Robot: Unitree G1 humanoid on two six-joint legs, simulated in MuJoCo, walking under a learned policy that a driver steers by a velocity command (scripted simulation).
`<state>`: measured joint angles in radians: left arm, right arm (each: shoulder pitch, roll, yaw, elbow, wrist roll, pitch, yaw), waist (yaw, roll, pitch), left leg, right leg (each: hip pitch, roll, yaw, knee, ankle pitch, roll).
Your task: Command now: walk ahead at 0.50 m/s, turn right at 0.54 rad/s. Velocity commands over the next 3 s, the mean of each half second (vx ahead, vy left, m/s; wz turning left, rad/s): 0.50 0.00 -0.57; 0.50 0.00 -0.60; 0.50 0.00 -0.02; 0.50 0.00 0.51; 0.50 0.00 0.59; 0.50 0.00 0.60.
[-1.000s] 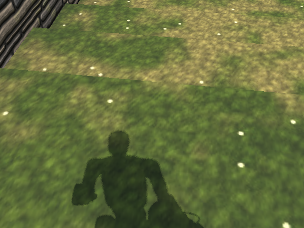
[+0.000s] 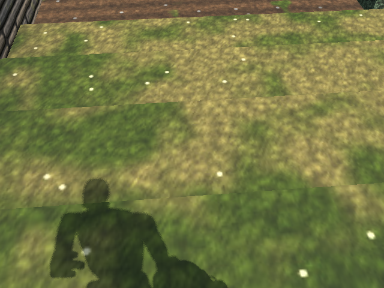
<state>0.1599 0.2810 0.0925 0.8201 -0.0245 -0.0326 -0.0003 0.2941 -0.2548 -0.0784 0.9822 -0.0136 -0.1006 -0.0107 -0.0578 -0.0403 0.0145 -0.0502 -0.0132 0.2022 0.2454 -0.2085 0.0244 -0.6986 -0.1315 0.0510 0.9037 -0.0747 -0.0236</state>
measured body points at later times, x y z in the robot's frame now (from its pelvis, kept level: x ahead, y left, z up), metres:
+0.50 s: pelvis +0.26 -0.08 +0.00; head +0.29 -0.11 +0.45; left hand +0.40 +0.17 -0.11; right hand +0.38 -0.39 -0.10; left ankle +0.46 +0.07 -0.68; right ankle +0.23 -0.14 -0.75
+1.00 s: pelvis +0.53 -0.13 +0.00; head +0.55 -0.14 +0.45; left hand +0.81 +0.02 -0.10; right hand +0.41 -0.38 -0.13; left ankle +0.57 -0.02 -0.75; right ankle +0.52 -0.32 -0.67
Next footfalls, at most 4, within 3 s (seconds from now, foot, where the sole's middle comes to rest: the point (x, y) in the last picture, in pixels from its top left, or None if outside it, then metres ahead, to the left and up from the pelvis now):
0.20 right None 0.27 -0.15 -0.78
0.70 left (203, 258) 0.60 -0.04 -0.78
1.22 right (305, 235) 0.67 -0.43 -0.78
1.88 left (252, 173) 1.09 -0.33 -0.95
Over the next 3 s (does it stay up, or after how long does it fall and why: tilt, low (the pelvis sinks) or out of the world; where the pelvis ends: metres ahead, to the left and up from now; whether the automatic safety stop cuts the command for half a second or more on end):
stays up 1.52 -0.40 -0.18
